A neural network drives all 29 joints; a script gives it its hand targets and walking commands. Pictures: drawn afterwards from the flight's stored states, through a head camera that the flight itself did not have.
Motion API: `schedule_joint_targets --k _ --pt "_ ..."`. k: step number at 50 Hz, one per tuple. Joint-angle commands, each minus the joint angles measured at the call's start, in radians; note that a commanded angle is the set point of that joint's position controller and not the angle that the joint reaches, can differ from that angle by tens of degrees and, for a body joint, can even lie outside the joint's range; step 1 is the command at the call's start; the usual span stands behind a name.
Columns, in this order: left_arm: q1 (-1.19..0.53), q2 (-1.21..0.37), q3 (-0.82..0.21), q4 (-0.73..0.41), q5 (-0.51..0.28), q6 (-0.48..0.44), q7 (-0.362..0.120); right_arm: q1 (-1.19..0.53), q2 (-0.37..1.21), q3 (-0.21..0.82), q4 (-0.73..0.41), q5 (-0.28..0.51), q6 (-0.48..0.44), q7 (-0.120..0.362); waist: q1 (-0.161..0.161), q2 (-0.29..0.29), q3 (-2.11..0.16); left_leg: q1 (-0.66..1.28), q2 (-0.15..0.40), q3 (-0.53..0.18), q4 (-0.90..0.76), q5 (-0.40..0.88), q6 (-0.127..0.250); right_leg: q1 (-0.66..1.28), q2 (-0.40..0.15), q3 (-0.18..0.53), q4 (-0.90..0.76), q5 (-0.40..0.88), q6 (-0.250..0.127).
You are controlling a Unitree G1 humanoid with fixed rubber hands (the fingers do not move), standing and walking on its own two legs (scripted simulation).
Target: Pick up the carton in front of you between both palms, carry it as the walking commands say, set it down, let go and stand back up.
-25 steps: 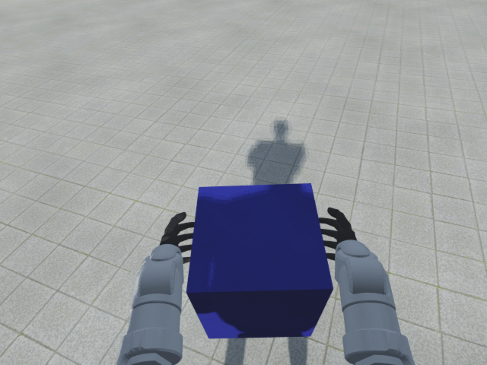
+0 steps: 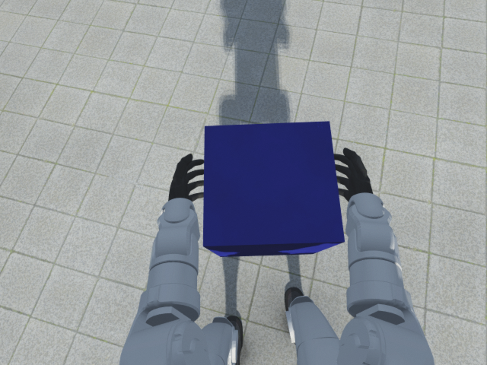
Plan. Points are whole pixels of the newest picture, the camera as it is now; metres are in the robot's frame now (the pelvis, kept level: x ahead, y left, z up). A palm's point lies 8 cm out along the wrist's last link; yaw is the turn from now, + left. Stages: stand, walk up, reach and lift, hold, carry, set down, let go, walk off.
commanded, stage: set down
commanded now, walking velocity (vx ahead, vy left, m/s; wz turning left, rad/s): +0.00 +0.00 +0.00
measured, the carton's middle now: (266, 199) +0.38 -0.04 -0.14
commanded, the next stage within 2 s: none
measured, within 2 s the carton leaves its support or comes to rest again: neither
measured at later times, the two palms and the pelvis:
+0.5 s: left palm (208, 192) +0.43 +0.08 -0.20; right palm (343, 198) +0.39 -0.21 -0.21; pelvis -0.03 -0.01 -0.13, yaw +3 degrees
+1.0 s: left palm (227, 193) +0.48 +0.05 -0.36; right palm (336, 210) +0.40 -0.23 -0.36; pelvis -0.06 -0.01 -0.25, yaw +4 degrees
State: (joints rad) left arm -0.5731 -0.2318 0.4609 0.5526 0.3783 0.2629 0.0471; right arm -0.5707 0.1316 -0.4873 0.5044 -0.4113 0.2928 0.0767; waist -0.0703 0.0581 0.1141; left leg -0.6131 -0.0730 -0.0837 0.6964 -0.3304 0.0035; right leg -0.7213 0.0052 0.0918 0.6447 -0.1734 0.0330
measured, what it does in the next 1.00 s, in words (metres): lowers itself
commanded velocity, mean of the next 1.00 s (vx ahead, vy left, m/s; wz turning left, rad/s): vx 0.00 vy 0.00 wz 0.00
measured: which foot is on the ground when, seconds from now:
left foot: down 0.00-1.00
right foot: down 0.00-1.00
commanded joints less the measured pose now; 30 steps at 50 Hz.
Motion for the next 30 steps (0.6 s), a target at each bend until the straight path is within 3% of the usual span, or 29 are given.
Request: schedule_joint_targets --k 1,5,8,13,16,22,30 --pt "-0.491 -0.782 -0.553 0.039 -0.174 -0.131 -0.178 -0.453 0.776 0.516 0.054 0.163 -0.114 0.178 -0.018 -0.049 -0.757 -0.123 -0.077 0.024 0.02 0.37 -0.053 0.441 0.11 -0.073 0.163 0.476 -0.027" --pt "-0.561 -0.8 -0.718 -0.044 -0.254 -0.172 -0.17 -0.514 0.81 0.627 -0.029 0.226 -0.149 0.177 -0.045 -0.057 -1.106 -0.263 -0.087 0.026 0.149 0.457 -0.065 0.463 0.101 -0.062 0.302 0.66 -0.021" --pt "-0.59 -0.796 -0.761 -0.067 -0.281 -0.153 -0.173 -0.536 0.823 0.66 -0.061 0.25 -0.129 0.181 -0.054 -0.051 -1.214 -0.36 -0.094 0.039 0.212 0.422 -0.068 0.382 0.1 -0.07 0.36 0.635 -0.012" --pt "-0.659 -0.796 -0.697 0.004 -0.256 -0.071 -0.222 -0.57 0.857 0.62 0.022 0.232 -0.051 0.206 -0.053 0.008 -1.099 -0.473 -0.105 0.066 0.276 0.184 -0.06 0.08 0.111 -0.099 0.392 0.301 -0.002" --pt "-0.718 -0.785 -0.635 0.065 -0.235 -0.03 -0.254 -0.621 0.864 0.572 0.067 0.213 -0.011 0.211 -0.061 0.013 -1.04 -0.602 -0.106 0.081 0.315 0.053 -0.05 -0.015 0.11 -0.108 0.424 0.176 -0.006" --pt "-0.828 -0.757 -0.542 0.159 -0.223 -0.008 -0.28 -0.737 0.864 0.519 0.098 0.203 0.019 0.188 -0.068 -0.009 -1.078 -0.82 -0.122 0.107 0.429 -0.028 -0.037 -0.093 0.115 -0.112 0.528 0.142 0.001" --pt "-0.957 -0.709 -0.527 0.217 -0.261 -0.017 -0.258 -0.886 0.837 0.532 0.071 0.254 0.014 0.129 -0.076 -0.045 -1.238 -0.996 -0.144 0.133 0.598 -0.057 -0.03 -0.15 0.124 -0.124 0.684 0.155 0.028"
